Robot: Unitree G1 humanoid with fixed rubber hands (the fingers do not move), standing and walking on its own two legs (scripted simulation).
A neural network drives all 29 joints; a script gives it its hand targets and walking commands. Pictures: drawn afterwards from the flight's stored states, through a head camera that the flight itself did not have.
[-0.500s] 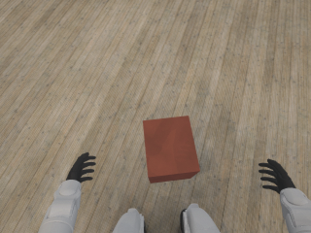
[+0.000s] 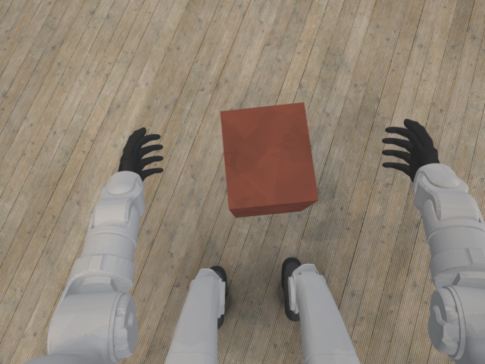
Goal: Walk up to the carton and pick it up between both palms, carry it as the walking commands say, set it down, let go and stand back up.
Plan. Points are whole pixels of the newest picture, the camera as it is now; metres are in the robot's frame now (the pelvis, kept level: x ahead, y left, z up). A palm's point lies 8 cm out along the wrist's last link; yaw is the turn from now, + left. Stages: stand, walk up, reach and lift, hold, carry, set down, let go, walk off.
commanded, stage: reach and lift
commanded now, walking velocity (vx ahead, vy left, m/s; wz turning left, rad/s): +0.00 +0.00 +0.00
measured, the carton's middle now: (265, 167) +0.52 -0.03 -0.54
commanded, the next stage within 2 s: none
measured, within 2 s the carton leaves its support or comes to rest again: neither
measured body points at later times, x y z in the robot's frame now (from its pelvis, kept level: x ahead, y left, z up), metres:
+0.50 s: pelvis -0.01 +0.00 -0.03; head +0.36 -0.01 +0.23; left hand +0.52 +0.19 -0.18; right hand +0.54 -0.23 -0.18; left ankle +0.06 +0.15 -0.65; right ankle +0.09 -0.12 -0.65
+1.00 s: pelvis -0.04 +0.00 -0.15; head +0.32 -0.01 +0.12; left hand +0.52 +0.17 -0.29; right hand +0.54 -0.24 -0.28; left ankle +0.06 +0.15 -0.65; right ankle +0.09 -0.13 -0.65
